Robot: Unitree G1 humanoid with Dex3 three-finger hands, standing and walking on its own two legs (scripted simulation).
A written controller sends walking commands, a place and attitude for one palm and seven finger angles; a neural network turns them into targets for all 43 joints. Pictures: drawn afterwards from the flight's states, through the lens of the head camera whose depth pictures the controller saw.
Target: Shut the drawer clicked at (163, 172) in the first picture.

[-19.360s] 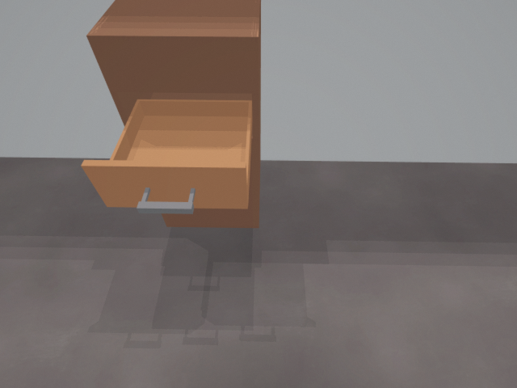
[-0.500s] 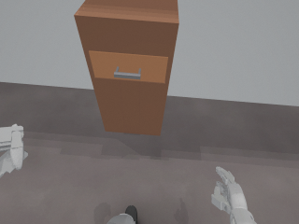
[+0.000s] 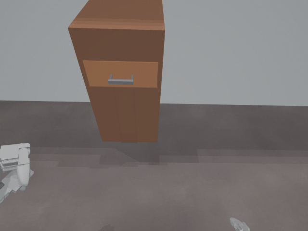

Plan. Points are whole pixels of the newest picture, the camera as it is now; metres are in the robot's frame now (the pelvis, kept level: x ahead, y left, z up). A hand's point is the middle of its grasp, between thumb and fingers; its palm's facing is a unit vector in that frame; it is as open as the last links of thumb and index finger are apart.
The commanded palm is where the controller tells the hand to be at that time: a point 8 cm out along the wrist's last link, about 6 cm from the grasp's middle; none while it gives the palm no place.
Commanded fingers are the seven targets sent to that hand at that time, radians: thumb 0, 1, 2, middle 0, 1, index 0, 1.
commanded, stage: stop stepping back and stand still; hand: left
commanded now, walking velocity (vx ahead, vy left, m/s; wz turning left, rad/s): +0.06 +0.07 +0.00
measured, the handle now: (121, 79) +0.86 +0.20 -0.13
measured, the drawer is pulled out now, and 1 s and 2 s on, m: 0.00 0.00 0.00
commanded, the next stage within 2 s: let the arm hang, fingers relaxed in 0.78 s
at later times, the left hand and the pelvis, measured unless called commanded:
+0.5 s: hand (27, 156) +0.22 +0.25 +0.16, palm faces +0.35 -0.81 -0.47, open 3.2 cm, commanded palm +0.16 +0.29 +0.18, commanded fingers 0.00 0.90 0.90 -1.40 -1.60 -1.40 -1.60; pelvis +0.03 +0.01 +0.00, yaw +0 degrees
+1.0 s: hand (42, 190) +0.22 +0.29 +0.00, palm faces +0.15 -0.88 -0.46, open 3.1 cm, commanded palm none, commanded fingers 0.00 0.90 0.90 -1.12 -1.30 -1.12 -1.30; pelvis +0.02 +0.04 +0.00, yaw +2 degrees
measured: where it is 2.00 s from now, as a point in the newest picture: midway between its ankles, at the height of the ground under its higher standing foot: outside the picture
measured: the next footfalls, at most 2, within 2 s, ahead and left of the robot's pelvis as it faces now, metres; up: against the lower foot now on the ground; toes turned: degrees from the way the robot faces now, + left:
none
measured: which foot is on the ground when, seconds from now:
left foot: down 0.00-1.00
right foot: down 0.00-1.00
